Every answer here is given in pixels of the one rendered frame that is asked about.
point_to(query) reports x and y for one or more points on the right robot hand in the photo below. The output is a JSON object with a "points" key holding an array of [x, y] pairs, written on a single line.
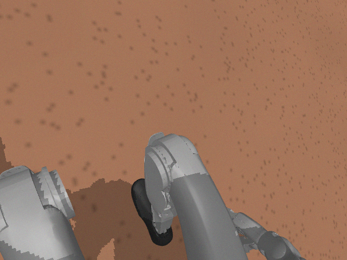
{"points": [[249, 228]]}

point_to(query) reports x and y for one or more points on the right robot arm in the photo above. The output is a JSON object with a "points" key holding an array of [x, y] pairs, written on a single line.
{"points": [[275, 247]]}

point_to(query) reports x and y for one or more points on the right robot foot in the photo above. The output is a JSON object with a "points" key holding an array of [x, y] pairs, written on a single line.
{"points": [[143, 207]]}

